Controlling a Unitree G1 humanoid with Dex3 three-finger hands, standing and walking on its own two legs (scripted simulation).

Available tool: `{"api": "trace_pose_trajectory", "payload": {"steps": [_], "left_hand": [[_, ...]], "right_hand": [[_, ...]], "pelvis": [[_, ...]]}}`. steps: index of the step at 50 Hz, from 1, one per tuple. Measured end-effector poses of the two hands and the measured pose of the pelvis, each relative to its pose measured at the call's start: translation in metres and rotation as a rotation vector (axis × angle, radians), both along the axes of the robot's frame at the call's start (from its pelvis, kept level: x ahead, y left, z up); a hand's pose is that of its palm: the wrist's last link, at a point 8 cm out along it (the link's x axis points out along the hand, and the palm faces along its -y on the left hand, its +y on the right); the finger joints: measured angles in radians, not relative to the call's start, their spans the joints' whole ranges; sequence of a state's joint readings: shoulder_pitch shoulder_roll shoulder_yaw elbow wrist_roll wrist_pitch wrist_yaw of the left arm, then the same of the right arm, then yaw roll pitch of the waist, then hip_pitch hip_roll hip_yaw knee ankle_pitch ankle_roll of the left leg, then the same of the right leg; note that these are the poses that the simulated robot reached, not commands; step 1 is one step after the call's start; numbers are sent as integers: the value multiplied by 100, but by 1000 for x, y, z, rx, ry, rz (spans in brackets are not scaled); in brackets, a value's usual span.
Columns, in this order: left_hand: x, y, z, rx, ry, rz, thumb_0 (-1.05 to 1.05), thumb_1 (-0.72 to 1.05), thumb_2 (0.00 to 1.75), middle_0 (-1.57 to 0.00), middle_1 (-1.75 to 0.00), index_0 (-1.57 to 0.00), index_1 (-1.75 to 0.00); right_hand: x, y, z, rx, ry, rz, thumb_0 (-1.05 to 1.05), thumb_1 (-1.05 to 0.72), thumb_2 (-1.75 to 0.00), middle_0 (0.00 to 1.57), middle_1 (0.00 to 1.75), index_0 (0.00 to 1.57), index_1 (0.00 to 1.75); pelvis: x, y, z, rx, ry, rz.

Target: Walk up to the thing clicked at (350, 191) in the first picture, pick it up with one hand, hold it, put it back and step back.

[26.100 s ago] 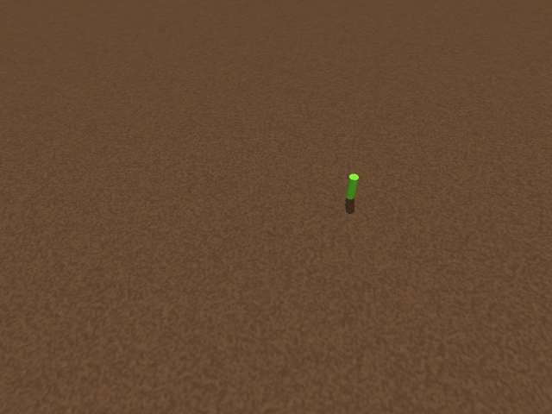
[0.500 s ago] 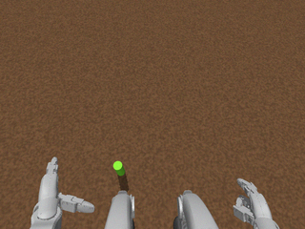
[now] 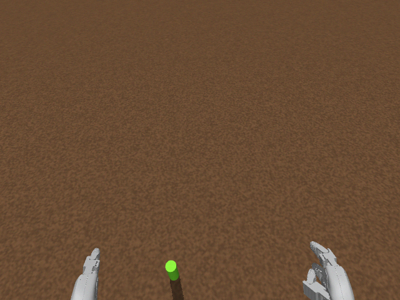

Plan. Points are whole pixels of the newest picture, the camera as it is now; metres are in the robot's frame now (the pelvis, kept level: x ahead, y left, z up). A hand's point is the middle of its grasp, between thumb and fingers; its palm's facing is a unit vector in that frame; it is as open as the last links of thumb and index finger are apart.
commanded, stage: home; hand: left
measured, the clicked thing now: (172, 270) +0.37 +0.15 -0.65
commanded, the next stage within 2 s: stand in 1.48 s
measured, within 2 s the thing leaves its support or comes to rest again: neither
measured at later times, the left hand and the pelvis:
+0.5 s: hand out of the picture +0.16 +0.16 -0.05, palm faces +0.10 -0.95 -0.29, open 17.6 cm; pelvis -0.01 -0.02 +0.00, yaw +0 degrees
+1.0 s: hand out of the picture +0.15 +0.16 -0.05, palm faces +0.11 -0.95 -0.28, open 17.7 cm; pelvis -0.01 -0.02 +0.00, yaw +0 degrees
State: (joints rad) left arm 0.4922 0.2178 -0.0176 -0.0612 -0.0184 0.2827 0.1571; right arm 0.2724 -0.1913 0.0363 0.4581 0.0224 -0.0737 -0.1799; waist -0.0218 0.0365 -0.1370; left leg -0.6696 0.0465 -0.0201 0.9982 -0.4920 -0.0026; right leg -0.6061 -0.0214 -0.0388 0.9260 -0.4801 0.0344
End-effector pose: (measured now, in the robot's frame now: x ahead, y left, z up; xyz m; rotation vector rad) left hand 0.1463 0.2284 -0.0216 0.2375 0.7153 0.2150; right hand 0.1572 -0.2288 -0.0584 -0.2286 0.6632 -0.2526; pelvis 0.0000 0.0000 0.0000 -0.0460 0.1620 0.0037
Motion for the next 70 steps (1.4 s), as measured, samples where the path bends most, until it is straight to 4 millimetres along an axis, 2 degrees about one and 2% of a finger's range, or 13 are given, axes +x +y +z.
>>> {"api": "trace_pose_trajectory", "payload": {"steps": [7, 24, 37, 70], "left_hand": [[-7, -1, -3, 0, 26, 8, -1, -59, 2, -5, -4, -5, -5], [-10, -17, -1, -2, 21, -7, -1, -58, 2, -5, -5, -5, -5], [-16, -25, -2, -7, 25, -4, -1, -58, 2, -5, -5, -5, -5], [-8, -17, -1, -9, 19, -3, -1, -59, 2, -5, -4, -5, -5]], "right_hand": [[4, -3, 4, -13, -17, 29, 1, -90, -90, 21, 30, 21, 30], [-22, -21, -5, 0, 33, 2, 1, -90, -90, 21, 30, 21, 30], [-23, -30, -3, -3, 10, 1, 1, -90, -90, 21, 30, 21, 30], [-17, -19, -3, -5, 12, 6, 1, -90, -90, 21, 30, 21, 30]], "pelvis": [[-3, -4, 2, 3, -14, 6], [-10, -17, 4, 14, -31, 3], [-15, -23, 4, 21, -35, 2], [-9, -16, 5, 17, -32, -2]]}}
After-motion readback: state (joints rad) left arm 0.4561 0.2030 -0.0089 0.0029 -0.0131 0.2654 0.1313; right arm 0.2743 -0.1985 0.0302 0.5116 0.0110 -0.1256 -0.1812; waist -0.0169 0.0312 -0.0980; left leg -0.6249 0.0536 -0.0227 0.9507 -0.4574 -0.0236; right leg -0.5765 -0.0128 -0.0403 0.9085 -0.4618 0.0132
